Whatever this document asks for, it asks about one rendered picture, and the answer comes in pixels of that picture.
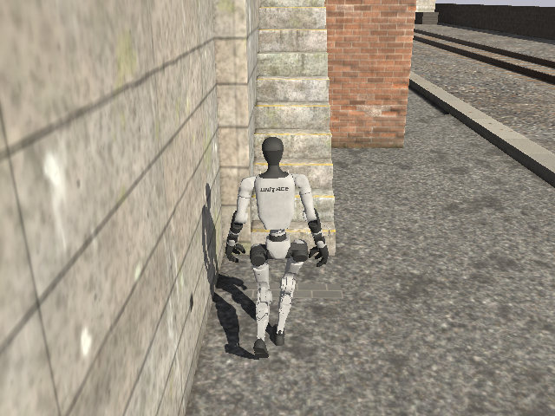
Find stairs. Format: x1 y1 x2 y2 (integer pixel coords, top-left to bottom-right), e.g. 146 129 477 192
251 0 336 256

